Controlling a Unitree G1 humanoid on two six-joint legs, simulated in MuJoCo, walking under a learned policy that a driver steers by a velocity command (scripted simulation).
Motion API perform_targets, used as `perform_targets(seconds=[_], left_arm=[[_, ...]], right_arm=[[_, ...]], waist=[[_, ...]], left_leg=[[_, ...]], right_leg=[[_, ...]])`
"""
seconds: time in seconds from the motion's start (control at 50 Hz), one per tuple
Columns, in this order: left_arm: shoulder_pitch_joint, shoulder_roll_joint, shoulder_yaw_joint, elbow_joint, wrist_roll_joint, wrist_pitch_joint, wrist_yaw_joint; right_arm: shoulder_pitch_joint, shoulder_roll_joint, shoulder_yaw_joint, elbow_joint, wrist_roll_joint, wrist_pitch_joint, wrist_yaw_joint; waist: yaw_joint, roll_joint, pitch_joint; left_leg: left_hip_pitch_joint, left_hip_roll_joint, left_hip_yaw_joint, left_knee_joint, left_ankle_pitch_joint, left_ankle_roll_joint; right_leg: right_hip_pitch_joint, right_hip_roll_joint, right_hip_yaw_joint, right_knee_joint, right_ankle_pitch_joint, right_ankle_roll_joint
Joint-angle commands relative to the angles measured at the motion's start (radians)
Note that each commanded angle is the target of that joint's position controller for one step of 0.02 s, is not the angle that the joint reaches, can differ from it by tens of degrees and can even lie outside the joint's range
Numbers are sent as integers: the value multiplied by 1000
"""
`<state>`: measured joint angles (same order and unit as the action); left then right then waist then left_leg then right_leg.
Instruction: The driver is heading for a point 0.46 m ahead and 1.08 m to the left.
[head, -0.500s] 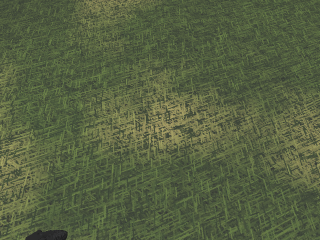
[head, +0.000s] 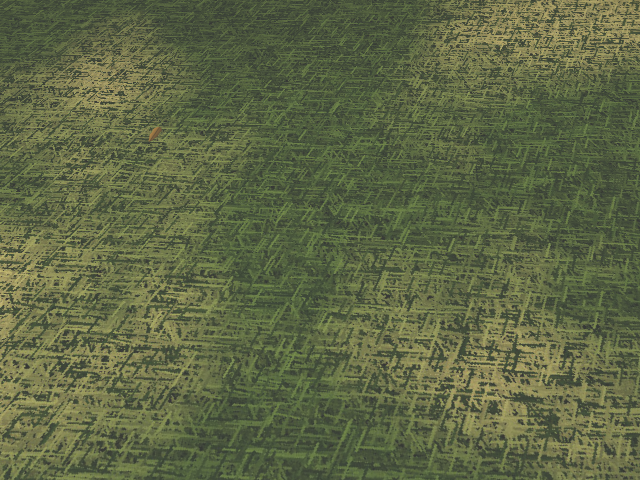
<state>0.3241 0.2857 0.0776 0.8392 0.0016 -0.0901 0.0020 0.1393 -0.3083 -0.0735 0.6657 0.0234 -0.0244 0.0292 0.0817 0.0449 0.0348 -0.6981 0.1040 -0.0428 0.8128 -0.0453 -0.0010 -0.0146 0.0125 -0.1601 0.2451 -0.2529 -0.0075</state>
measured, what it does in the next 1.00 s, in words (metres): walks ahead, turning left: left foot, then right foot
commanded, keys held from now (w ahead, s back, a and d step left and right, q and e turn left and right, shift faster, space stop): w+q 0.66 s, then q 0.34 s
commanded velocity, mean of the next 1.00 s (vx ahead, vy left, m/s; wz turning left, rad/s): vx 0.42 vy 0.00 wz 0.60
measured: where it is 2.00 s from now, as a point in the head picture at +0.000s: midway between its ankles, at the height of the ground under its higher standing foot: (248, 408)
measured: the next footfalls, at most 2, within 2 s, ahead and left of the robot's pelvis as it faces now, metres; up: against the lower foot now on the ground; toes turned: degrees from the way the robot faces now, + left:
left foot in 0.16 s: +0.25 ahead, +0.14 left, +0.00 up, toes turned +9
right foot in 0.64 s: +0.58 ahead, +0.01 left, +0.00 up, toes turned +26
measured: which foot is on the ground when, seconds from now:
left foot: up 0.00-0.14, down 0.16-0.64, up 0.66-1.00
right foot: down 0.00-0.16, up 0.18-0.62, down 0.64-1.00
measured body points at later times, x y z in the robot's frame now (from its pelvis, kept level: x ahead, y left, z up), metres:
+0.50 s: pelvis +0.28 +0.07 +0.00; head +0.31 +0.10 +0.45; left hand +0.42 +0.37 -0.08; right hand +0.42 -0.19 -0.10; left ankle +0.21 +0.13 -0.74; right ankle +0.51 -0.06 -0.69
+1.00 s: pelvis +0.51 +0.11 +0.00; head +0.54 +0.15 +0.45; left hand +0.41 +0.41 -0.12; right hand +0.82 +0.01 -0.08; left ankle +0.53 +0.29 -0.70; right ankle +0.54 +0.00 -0.74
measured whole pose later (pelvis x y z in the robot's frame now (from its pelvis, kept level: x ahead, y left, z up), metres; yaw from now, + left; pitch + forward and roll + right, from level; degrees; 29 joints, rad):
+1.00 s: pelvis +0.51 +0.11 +0.00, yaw +36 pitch +2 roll -2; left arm 0.20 0.30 0.08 0.79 -0.01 -0.04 0.01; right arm 0.13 -0.31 -0.08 0.60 0.01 0.03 0.02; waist 0.06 0.02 0.09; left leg -0.59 0.06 -0.01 0.74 -0.15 -0.02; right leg -0.14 -0.02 -0.17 0.36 -0.24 0.00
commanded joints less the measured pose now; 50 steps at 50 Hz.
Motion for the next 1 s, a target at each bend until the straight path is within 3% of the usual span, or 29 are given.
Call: perform_targets(seconds=[0.02, 0.06, 0.1, 0.12, 0.14, 0.16, 0.18, 0.2, 0.22, 0.24, 0.26, 0.3, 0.36, 0.46, 0.52, 0.58, 0.62, 0.64, 0.66, 0.68, 0.7, 0.72, 0.74, 0.78, 0.8, 0.84, 0.92, 1.0], left_arm=[[-44, 173, 39, -62, -12, -7, 6], [-26, 192, 46, -50, -23, 5, 6], [-30, 222, 54, -50, -31, 18, 11], [-32, 237, 58, -51, -34, 26, 15], [-43, 232, 54, -55, -37, 33, 19], [-29, 196, 38, -68, -17, 29, 24], [73, 41, -14, -132, 28, 5, 7], [-23, 115, -8, -144, -8, -35, -7], [-128, 171, 7, -174, -47, -52, -14], [-143, 156, 0, -178, -38, -60, -9], [-139, 157, 3, -166, -9, -59, -1], [-103, 164, 12, -160, 8, -36, -1], [-130, 119, 1, -171, 19, -12, 2], [-323, 69, -22, -218, 10, -18, -12], [-386, 92, -16, -242, -5, -28, -26], [-364, 125, 1, -244, -9, -38, -33], [-232, 152, 22, -215, -5, -47, -25], [-96, 195, 37, -204, 14, -52, -17], [37, 281, 61, -177, 32, -40, -11], [42, 225, 50, -171, 6, -30, -18], [-19, 152, 29, -190, 3, -21, -12], [-75, 122, 17, -204, 14, -10, -6], [-119, 100, 9, -199, 16, -3, -6], [-161, 86, 4, -186, 17, -2, -6], [-171, 97, 8, -175, 14, -2, -6], [-182, 141, 24, -157, 12, 2, 1], [-218, 164, 32, -140, -4, 28, 16], [-198, 194, 41, -116, -28, 43, 12]], right_arm=[[-105, -15, 7, -102, 1, -14, 19], [-137, -27, 4, -127, 2, -12, 29], [-110, -58, -12, -137, -2, -8, 32], [-41, -87, -28, -126, -4, -4, 31], [111, -131, -56, -88, -1, 0, 23], [289, -202, -90, -43, 2, 10, 4], [258, -328, -103, -49, 11, 2, -5], [305, -253, -79, -83, 3, -11, -2], [272, -193, -60, -65, -7, -25, 3], [214, -167, -51, -66, -4, -32, 2], [140, -135, -39, -77, -7, -32, 0], [76, -114, -30, -99, -25, -34, -6], [94, -136, -35, -76, -17, -41, -23], [172, -153, -42, -32, -3, -30, -43], [226, -154, -43, -5, 5, -23, -45], [233, -146, -43, 4, 4, -12, -50], [210, -119, -34, -4, 1, -8, -48], [199, -66, -14, -22, -9, -12, -44], [320, -6, 6, -44, 10, -20, -45], [334, -71, 2, -47, 15, -24, -48], [251, -152, -23, -44, 13, -17, -49], [180, -165, -30, -59, 1, -7, -52], [144, -158, -35, -73, -11, 0, -53], [172, -114, -36, -72, -4, 24, -50], [173, -82, -28, -76, 0, 34, -50], [142, -53, -18, -96, -4, 45, -48], [83, -49, -13, -106, -9, 45, -24], [0, -75, -27, -143, -10, 51, 3]], waist=[[-3, -96, 32], [-6, -103, 42], [-44, -132, 4], [-90, -144, -45], [-178, -128, -124], [-255, -58, -217], [-121, 234, -301], [-204, 131, -451], [-219, 69, -293], [-175, 4, -198], [-128, -30, -133], [-68, 1, -98], [-60, -12, -65], [-135, 20, -29], [-157, 33, -22], [-135, 68, -29], [-61, 83, -83], [3, 31, -209], [-10, -229, -379], [-16, -337, -374], [-1, -217, -230], [-12, -134, -151], [-37, -107, -90], [-88, -152, -60], [-94, -171, -52], [-95, -175, -61], [-82, -153, -107], [-60, -153, -88]], left_leg=[[21, -9, 43, -111, 56, 19], [27, -24, 66, -155, -7, 46], [123, -80, 119, -176, -111, 85], [230, -122, 148, -185, -152, 110], [445, -166, 162, -246, -100, 146], [762, -110, 30, -258, -76, 195], [1102, 168, -538, -321, -191, 381], [1152, 238, -805, -488, -378, 431], [1054, 208, -659, -517, -325, 371], [900, 167, -542, -518, -242, 337], [749, 127, -446, -524, -127, 311], [579, 86, -365, -564, 23, 306], [469, 51, -272, -588, 143, 307], [416, -25, -204, -565, 32, 230], [473, 4, -276, -516, -35, 217], [562, 35, -367, -427, -34, 197], [550, -10, -362, -309, 50, 159], [458, -62, -303, -86, 5, 122], [115, -203, -154, 271, -317, 38], [-50, -173, -143, 451, -560, 12], [-92, -128, -152, 524, -497, -6], [-59, -98, -114, 531, -440, -21], [-29, -78, -97, 489, -418, -33], [62, -40, -64, 400, -403, -39], [79, -41, -37, 352, -391, -47], [79, -32, -18, 254, -326, -57], [184, -33, 21, 27, -93, -39], [240, -52, 55, -131, -90, 1]], right_leg=[[-1, -271, 68, -87, 338, -142], [58, -293, 42, -51, 413, -126], [96, -297, 1, 62, 711, -105], [95, -289, -20, 182, 873, -93], [31, -260, -53, 376, 917, -66], [-199, -224, -56, 664, 680, -23], [-669, -31, 10, 1034, -297, 40], [-783, -1, 244, 1155, -359, 29], [-863, -47, 250, 1143, -254, 9], [-830, -88, 244, 1054, -164, 0], [-758, -118, 242, 968, -114, 8], [-634, -139, 248, 889, -65, 25], [-611, -122, 218, 757, 19, 66], [-522, -46, 203, 391, 340, 78], [-494, -22, 225, 296, 347, 63], [-454, -12, 242, 244, 224, 29], [-260, -12, 216, 186, 200, -18], [-16, -136, 318, 221, 193, -81], [374, -374, 714, 186, 23, -242], [392, -460, 954, 102, -86, -280], [266, -425, 810, 95, 0, -243], [136, -385, 641, 109, 209, -214], [20, -341, 515, 109, 426, -203], [-115, -282, 356, 82, 570, -180], [-149, -273, 311, 57, 604, -191], [-150, -293, 257, 25, 660, -215], [-131, -277, 120, 20, 616, -190], [-84, -291, 73, 79, 529, -154]])
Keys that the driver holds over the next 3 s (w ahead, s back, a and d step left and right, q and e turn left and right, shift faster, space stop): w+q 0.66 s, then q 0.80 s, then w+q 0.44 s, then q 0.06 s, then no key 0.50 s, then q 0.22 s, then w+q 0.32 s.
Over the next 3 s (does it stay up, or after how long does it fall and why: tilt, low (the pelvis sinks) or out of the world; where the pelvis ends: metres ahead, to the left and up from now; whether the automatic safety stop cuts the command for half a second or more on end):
stays up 0.56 0.47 0.01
